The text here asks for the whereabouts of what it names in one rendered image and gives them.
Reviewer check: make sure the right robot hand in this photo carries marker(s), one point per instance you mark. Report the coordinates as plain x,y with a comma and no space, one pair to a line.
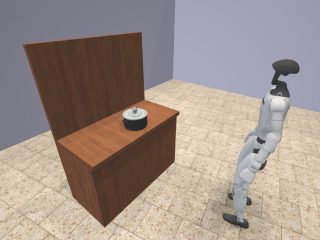
251,133

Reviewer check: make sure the robot left shin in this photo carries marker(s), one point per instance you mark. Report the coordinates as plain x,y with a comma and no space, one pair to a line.
239,201

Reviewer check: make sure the pot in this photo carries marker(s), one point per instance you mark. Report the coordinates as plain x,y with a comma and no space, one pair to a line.
135,125

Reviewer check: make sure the table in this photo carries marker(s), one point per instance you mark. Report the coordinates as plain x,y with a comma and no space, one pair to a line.
85,85

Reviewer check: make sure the left robot hand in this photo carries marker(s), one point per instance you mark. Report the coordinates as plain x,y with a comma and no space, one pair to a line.
246,175

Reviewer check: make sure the robot torso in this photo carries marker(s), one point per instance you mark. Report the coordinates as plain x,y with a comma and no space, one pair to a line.
264,120

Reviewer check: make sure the lid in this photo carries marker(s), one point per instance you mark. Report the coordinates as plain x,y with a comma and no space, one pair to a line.
133,116

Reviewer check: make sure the robot left upper arm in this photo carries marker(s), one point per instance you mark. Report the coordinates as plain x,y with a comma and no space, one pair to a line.
277,109

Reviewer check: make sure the robot left forearm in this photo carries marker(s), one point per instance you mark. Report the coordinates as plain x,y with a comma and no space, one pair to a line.
266,149

